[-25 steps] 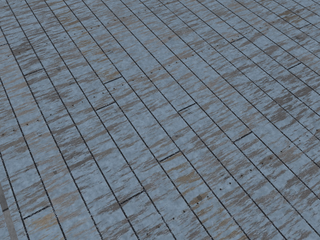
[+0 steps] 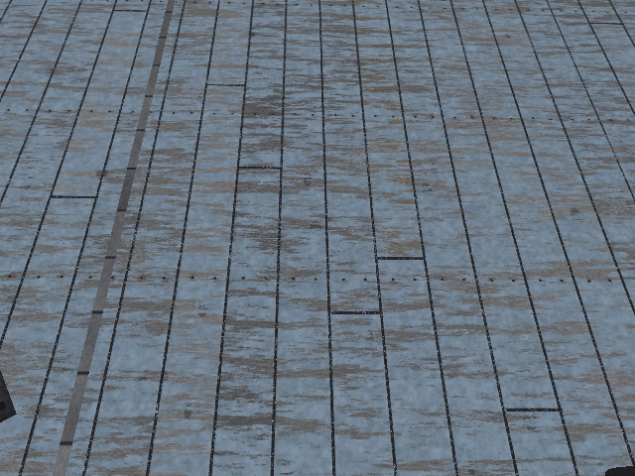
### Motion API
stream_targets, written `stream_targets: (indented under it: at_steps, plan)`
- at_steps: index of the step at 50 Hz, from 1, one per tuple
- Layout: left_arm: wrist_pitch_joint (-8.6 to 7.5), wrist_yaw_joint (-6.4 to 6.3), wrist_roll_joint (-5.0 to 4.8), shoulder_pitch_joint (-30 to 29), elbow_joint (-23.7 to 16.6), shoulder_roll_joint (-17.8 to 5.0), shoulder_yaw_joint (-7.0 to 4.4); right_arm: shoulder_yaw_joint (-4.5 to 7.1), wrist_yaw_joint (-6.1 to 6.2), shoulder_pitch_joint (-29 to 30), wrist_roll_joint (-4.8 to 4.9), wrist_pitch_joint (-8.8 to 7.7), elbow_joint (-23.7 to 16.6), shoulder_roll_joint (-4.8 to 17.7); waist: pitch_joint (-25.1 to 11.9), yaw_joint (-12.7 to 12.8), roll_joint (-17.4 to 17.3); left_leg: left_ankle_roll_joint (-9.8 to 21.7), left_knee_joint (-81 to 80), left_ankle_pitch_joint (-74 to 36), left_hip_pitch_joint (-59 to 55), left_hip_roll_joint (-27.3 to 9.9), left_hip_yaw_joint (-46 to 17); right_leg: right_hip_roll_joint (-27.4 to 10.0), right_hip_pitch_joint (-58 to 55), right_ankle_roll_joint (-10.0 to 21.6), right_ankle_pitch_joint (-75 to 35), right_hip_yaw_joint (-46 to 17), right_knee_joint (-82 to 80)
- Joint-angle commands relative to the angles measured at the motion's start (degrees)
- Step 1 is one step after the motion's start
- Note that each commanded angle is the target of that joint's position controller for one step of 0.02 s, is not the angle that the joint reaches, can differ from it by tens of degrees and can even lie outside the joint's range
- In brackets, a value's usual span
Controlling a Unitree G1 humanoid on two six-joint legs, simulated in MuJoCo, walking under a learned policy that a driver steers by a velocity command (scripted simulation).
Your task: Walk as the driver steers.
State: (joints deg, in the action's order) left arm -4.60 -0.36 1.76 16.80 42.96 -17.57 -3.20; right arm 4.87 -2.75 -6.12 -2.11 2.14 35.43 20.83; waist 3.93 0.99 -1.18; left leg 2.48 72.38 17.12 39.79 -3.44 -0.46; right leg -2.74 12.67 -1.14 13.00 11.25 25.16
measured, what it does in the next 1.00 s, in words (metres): walks ahead, turning left: left foot, then right foot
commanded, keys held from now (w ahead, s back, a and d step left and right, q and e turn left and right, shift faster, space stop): w+q+shift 0.98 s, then w+shift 0.02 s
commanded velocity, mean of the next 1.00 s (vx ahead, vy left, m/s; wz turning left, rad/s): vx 0.94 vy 0.00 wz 1.00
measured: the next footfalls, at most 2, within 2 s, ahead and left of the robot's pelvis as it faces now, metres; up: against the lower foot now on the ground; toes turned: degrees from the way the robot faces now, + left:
left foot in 0.26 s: +0.34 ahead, +0.15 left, +0.00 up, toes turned +19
right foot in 0.68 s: +0.80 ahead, +0.19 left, +0.00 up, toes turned +41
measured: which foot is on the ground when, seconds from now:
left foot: up 0.00-0.24, down 0.26-0.68, up 0.70-1.00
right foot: down 0.00-0.28, up 0.30-0.66, down 0.68-1.00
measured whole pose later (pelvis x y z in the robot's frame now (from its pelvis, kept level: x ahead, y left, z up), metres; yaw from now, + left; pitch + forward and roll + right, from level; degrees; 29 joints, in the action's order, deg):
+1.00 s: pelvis +0.77 +0.35 -0.01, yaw +57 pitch +1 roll -3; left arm -4.8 0.2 1.6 29.2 50.6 -18.5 -3.8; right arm 1.8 -5.2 2.1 -2.0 0.1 33.9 19.8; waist 1.7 4.1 -2.2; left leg 7.2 60.4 5.0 46.3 -2.8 2.7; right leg -0.4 -6.2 -2.8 22.4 15.4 16.0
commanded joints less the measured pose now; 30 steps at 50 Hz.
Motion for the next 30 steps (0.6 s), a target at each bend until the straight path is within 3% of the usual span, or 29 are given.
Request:
stream_targets:
  at_steps: [1, 4, 7, 9, 11, 12, 13, 14, 15, 16, 17, 18, 20, 21, 23, 25, 27, 30]
  plan:
    - [-1.57, 0.66, -0.30, -1.52, -2.12, -5.61, -1.58, -1.39, -1.48, 0.32, 0.00, -0.32, -5.39, -1.43, -4.20, -2.54, 6.67, 1.44, -5.01, -9.06, 3.07, -4.34, -3.62, -17.16, -3.61, 8.24, -0.48, -10.33, -16.12]
    - [-1.24, 0.63, -0.11, 1.15, -0.60, -6.88, -2.08, -1.80, -2.26, 6.99, 0.23, -0.45, -6.87, -0.88, -0.94, -0.67, 5.60, 2.30, -15.14, -13.46, 1.98, -3.24, 0.81, -15.17, -5.93, 5.76, -0.17, -2.60, -17.86]
    - [-0.23, 0.23, 0.26, 6.31, 1.42, -8.73, -2.70, -2.12, -3.08, 12.72, 0.22, -0.69, -7.92, -0.57, 2.99, 1.76, 5.55, 4.24, -21.77, -9.86, 3.25, -2.61, 4.63, -15.37, -12.88, 4.55, -2.27, 2.15, -18.66]
    - [0.90, -0.11, 0.38, 8.12, 2.43, -9.80, -2.88, -2.24, -3.03, 13.70, 0.16, -0.95, -7.84, -0.45, 4.15, 1.40, 5.93, 6.31, -25.91, -4.37, 1.11, -0.73, 7.44, -15.28, -16.92, 3.74, -16.25, 6.02, -15.12]
    - [1.94, -0.19, 0.23, 8.35, 2.54, -12.66, -3.24, -1.50, -1.76, 8.12, 0.47, -1.19, -6.03, 0.73, -0.33, -2.33, 6.88, 8.64, -27.63, 3.26, -9.72, 5.64, 11.68, -15.76, -18.31, 3.46, -48.29, 8.71, -3.58]
    - [2.68, 0.05, -0.09, 7.76, 2.04, -14.55, -3.57, -0.56, -0.95, -0.49, 0.88, -1.59, -3.51, 2.05, -5.14, -6.39, 7.19, 9.78, -28.29, 5.12, -19.66, 9.34, 12.52, -16.50, -16.83, 3.84, -58.81, 8.78, 8.19]
    - [3.21, 0.43, -0.75, 5.03, 0.26, -15.12, -3.51, 1.09, 0.03, -14.44, 0.70, -2.07, 1.05, 4.32, -11.71, -12.99, 4.99, 11.80, -32.88, 2.90, -38.95, 11.75, 9.97, -15.95, -6.38, 2.88, -56.70, 8.77, 26.18]
    - [3.30, 1.34, 0.07, 6.10, -2.72, -8.81, -2.02, 3.27, 1.15, -15.92, 0.68, -1.84, 2.99, 10.78, -13.78, -10.08, -7.02, 14.40, -40.54, 15.91, -54.77, 1.83, -10.33, -9.74, 15.90, 0.24, -10.91, 7.36, 45.73]
    - [2.07, 1.89, 0.75, -0.17, -9.27, -6.75, -1.51, 4.67, 1.83, -15.29, 1.32, -0.96, 0.19, 17.11, -18.50, -8.35, -12.83, 20.37, -53.01, 25.98, -62.54, -8.14, -42.75, 0.78, 34.61, -2.97, 17.46, -2.03, 61.32]
    - [1.00, 1.97, 0.86, -8.73, -12.44, -8.89, -1.49, 4.40, 2.23, -18.15, 0.54, -0.80, 0.58, 15.61, -15.08, -10.43, -3.38, 18.94, -56.82, 18.83, -61.57, -9.33, -44.30, -1.55, 41.34, -2.48, 12.76, -11.64, 61.77]
    - [0.08, 1.75, -0.01, -8.01, -12.27, -7.37, -0.71, 4.00, 2.74, -17.82, 0.56, -1.40, 2.24, 13.61, -9.79, -8.08, -1.91, 18.76, -57.44, 10.27, -55.05, -9.93, -39.94, -3.38, 40.66, -1.98, 9.67, -12.22, 57.70]
    - [-0.12, 1.41, 0.19, -5.67, -10.45, -6.93, -0.30, 3.27, 3.07, -15.61, 0.62, -2.35, 2.61, 10.90, -5.43, -4.79, 1.65, 17.31, -57.00, 3.48, -46.24, -7.26, -33.65, -5.51, 36.10, -1.78, 8.06, -12.64, 52.36]
    - [1.62, 1.19, 1.75, -1.15, -8.62, -6.98, -0.17, 1.75, 3.36, -10.62, 1.33, -3.88, 2.18, 7.49, -4.21, 0.28, 1.23, 16.62, -57.91, -1.27, -34.68, -2.51, -26.08, -7.04, 27.28, -2.58, 9.12, -13.43, 46.27]
    - [2.66, 1.24, 1.94, -1.40, -8.72, -6.89, -0.14, 1.22, 3.08, -10.80, 1.62, -4.60, 2.45, 6.38, -3.43, 0.97, 0.25, 17.25, -58.67, -3.03, -30.92, -1.52, -25.32, -7.02, 25.33, -3.11, 10.72, -13.35, 43.58]
    - [3.60, 1.43, 1.62, -7.01, -10.22, -5.72, 0.33, 0.94, 2.55, -12.22, 1.66, -5.66, 3.21, 5.60, -0.25, 0.18, 0.82, 17.42, -61.78, -3.01, -25.58, 0.44, -23.83, -6.47, 25.05, -4.03, 8.07, -11.92, 36.13]
    - [3.37, 1.72, 0.93, -14.32, -12.53, -4.24, 1.09, 1.13, 2.22, -13.36, 1.20, -6.29, 3.78, 5.92, 2.40, -1.45, 0.94, 16.65, -63.70, -5.56, -22.85, 2.36, -23.03, -4.77, 24.27, -4.54, -0.56, -11.07, 27.01]
    - [2.98, 2.13, 0.31, -17.78, -13.34, -3.39, 1.63, 1.62, 1.93, -14.18, 1.40, -6.66, 4.41, 6.77, 1.94, -2.76, -0.24, 14.94, -63.05, -12.74, -23.31, 3.30, -22.04, -2.60, 20.28, -4.00, -9.69, -11.15, 18.10]
    - [2.48, 2.03, -0.49, -19.68, -14.03, -4.69, 1.40, 2.10, 2.15, -15.77, 2.38, -7.06, 5.85, 7.92, -0.29, -3.85, -1.52, 12.41, -61.21, -24.10, -27.70, 0.95, -23.75, -0.39, 12.59, -1.97, -16.12, -12.06, 10.06]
